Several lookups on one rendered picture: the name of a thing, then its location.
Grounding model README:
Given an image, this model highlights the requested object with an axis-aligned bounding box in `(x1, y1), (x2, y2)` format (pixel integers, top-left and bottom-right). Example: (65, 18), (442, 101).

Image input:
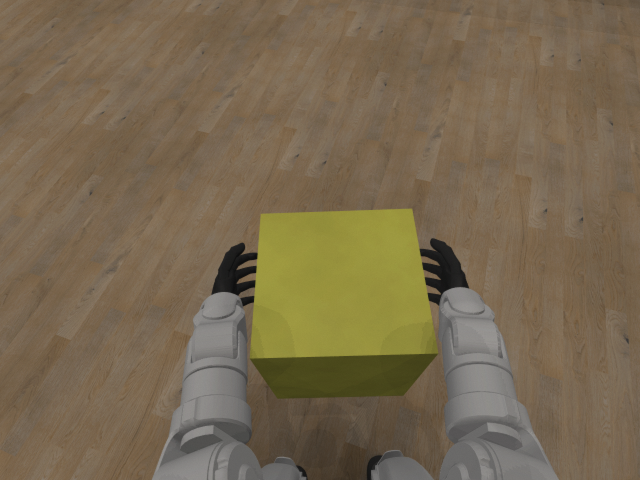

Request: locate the right robot thigh
(371, 457), (434, 480)

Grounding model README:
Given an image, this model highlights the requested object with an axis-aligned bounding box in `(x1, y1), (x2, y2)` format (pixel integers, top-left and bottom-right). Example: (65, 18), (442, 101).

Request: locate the robot left forearm
(152, 292), (252, 479)

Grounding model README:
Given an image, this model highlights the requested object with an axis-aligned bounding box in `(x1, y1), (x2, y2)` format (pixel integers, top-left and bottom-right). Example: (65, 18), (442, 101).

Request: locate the robot left upper arm
(152, 440), (264, 480)

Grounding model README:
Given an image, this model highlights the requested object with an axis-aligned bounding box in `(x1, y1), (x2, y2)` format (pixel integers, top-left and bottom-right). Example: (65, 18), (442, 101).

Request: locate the right robot shin
(377, 450), (404, 465)

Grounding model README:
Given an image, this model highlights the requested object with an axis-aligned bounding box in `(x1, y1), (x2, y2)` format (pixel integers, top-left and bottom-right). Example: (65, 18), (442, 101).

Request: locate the robot right forearm
(438, 287), (555, 473)

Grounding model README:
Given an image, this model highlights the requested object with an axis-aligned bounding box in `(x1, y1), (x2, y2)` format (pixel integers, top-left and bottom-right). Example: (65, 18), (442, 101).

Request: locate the robot right upper arm
(439, 438), (559, 480)

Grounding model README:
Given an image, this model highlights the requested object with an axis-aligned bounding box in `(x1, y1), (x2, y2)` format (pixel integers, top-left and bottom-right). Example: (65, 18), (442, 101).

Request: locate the robot right hand
(420, 238), (469, 305)

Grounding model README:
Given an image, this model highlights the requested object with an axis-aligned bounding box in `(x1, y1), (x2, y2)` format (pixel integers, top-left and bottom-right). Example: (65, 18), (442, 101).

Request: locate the carton
(250, 209), (438, 399)

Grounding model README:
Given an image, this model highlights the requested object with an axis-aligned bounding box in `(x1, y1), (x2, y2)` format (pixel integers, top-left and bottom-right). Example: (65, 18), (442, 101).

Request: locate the robot left hand
(211, 243), (258, 306)

